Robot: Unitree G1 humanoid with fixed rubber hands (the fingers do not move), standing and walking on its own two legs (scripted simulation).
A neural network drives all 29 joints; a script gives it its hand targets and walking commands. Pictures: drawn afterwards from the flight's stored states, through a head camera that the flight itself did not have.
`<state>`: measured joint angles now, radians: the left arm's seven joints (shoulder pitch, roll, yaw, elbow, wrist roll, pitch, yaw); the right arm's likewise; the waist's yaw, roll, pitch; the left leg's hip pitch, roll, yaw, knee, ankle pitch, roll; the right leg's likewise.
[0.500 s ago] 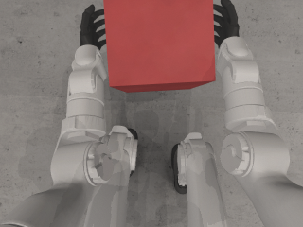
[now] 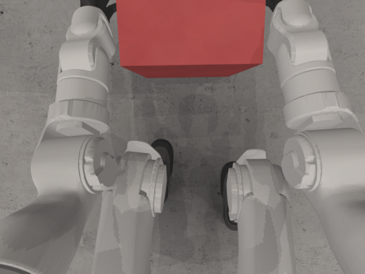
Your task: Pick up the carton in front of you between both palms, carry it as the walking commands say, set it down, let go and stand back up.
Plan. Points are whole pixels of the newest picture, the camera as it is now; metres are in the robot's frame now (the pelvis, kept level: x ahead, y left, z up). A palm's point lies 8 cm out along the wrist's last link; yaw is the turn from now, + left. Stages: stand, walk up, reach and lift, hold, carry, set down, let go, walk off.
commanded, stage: set down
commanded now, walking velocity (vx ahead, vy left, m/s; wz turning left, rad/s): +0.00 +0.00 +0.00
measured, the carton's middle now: (188, 19) +0.54 +0.05 -0.23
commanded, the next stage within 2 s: none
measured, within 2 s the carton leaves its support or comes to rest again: rests again in 0.88 s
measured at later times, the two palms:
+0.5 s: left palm (98, 19) +0.52 +0.20 -0.17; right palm (280, 11) +0.55 -0.10 -0.18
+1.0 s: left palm (98, 25) +0.52 +0.21 -0.18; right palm (278, 16) +0.54 -0.11 -0.19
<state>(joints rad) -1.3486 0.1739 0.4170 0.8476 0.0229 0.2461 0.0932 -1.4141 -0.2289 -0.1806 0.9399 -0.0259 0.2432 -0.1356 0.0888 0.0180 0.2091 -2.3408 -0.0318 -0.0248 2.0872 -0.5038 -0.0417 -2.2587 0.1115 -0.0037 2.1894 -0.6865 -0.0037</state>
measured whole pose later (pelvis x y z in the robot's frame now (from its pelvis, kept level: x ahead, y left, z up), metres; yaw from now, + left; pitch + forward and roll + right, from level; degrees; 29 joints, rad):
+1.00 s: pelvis -0.02 +0.00 -0.02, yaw +0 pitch +33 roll +2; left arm -1.47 0.28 0.48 1.11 0.05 0.12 0.01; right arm -1.52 -0.24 -0.26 1.06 -0.16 0.15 0.01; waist 0.06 0.04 0.44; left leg -2.25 -0.03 -0.01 2.16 -0.50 -0.04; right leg -2.17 0.11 0.01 2.28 -0.69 0.01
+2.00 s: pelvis +0.01 +0.01 +0.15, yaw +0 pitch +48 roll +0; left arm -1.16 0.24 0.32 0.78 -0.08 0.20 0.10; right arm -1.30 -0.38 -0.18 0.94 0.05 0.21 -0.02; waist 0.08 -0.02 -0.02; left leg -1.98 -0.03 -0.03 1.54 -0.40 -0.02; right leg -1.92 0.09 0.03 1.62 -0.54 0.01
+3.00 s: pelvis +0.10 +0.02 +0.37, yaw +1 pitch +17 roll +0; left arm 0.02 0.18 0.08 0.49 0.00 0.00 -0.06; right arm -0.07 -0.19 -0.13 0.58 -0.03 -0.01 0.03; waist 0.04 0.01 -0.03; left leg -0.67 -0.04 -0.05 0.59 -0.22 0.01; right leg -0.58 0.04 0.06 0.60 -0.32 0.00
